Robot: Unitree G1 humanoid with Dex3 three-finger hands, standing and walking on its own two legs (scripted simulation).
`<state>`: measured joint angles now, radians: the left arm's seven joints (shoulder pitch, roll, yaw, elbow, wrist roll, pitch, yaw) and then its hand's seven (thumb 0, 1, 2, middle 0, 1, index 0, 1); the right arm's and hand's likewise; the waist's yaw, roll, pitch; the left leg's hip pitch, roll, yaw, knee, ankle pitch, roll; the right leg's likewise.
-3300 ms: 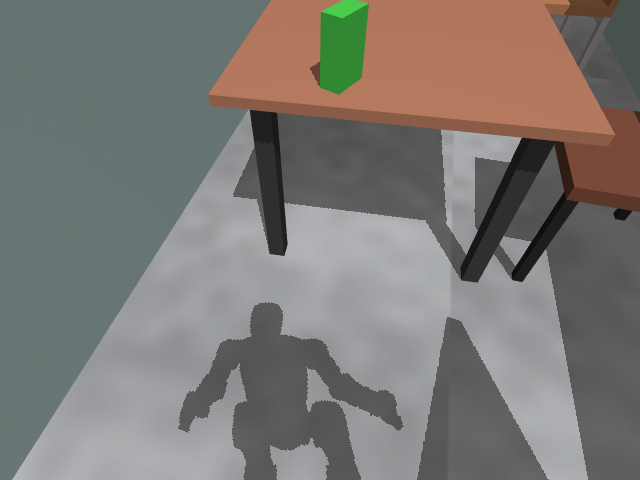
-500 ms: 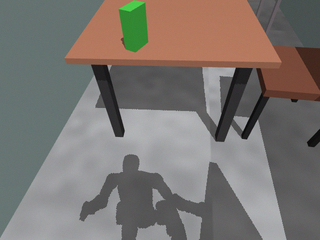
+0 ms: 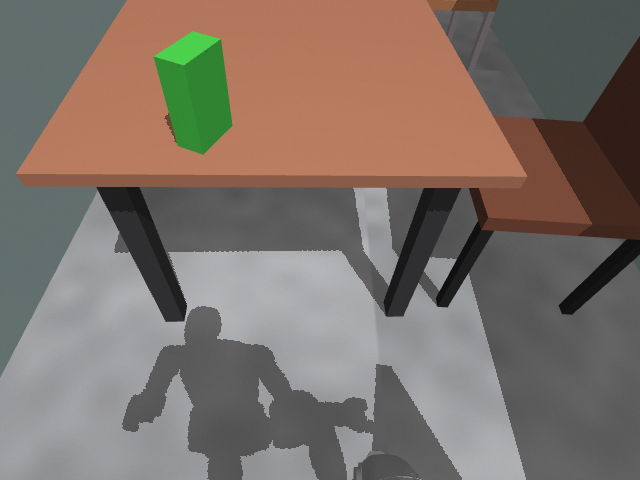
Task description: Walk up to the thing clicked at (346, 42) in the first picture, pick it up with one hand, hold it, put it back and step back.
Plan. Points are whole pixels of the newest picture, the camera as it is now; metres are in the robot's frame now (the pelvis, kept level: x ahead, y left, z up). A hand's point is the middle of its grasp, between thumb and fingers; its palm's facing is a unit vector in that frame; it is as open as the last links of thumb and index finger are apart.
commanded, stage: walk up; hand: left
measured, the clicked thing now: (198, 95) +0.75 +0.22 +0.06
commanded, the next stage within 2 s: stand in 1.98 s
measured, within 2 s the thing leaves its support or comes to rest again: neither
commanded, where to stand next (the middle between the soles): +0.33 -0.02 m, yaw +3 degrees
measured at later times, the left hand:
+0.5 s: hand (137, 437) +0.21 +0.25 -0.15, palm faces +0.01 -0.93 -0.37, open 7.4 cm
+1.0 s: hand (165, 366) +0.32 +0.24 -0.16, palm faces +0.00 -0.92 -0.40, open 7.4 cm
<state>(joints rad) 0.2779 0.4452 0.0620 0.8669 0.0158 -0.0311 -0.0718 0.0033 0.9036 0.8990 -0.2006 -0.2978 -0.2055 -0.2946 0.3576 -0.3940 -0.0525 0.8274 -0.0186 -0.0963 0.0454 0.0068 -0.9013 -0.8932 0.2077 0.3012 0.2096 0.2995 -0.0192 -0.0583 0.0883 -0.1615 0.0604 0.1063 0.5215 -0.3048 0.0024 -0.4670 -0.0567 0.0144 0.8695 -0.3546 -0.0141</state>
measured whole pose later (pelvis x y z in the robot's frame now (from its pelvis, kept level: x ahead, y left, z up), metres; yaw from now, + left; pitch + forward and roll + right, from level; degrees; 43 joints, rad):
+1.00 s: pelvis +0.25 -0.03 -0.02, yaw +2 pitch -3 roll +0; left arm 0.18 0.38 0.01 0.96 0.01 -0.03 0.00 0.00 0.90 0.90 -0.20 -0.30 -0.21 -0.30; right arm 0.17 -0.39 -0.02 0.93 0.01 0.00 0.01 0.01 -0.91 -0.89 0.20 0.30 0.21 0.30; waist 0.01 0.02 0.10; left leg -0.32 0.02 0.02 0.72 -0.33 0.00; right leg -0.36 -0.06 -0.03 0.73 -0.32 0.02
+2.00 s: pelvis +0.28 -0.03 +0.01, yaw +4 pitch -2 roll +0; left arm 0.08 0.35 0.01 1.16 0.01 -0.01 -0.01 0.00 0.90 0.90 -0.20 -0.30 -0.21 -0.29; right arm 0.08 -0.35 -0.01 1.15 0.00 0.01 0.02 0.01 -0.91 -0.89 0.20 0.30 0.21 0.30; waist 0.01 0.01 0.05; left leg -0.13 0.01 -0.01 0.35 -0.19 -0.01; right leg -0.14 -0.06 -0.08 0.34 -0.16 0.03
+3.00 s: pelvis +0.29 -0.05 +0.01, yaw +4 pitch -2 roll +0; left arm 0.10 0.35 0.00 1.14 0.01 -0.01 -0.01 0.00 0.90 0.90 -0.20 -0.30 -0.21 -0.29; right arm 0.11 -0.36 0.01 1.13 -0.01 -0.01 0.01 0.01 -0.91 -0.89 0.20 0.30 0.21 0.30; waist 0.00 0.01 0.04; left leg -0.08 0.05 -0.01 0.31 -0.19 -0.04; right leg -0.11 -0.02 -0.08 0.33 -0.18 0.00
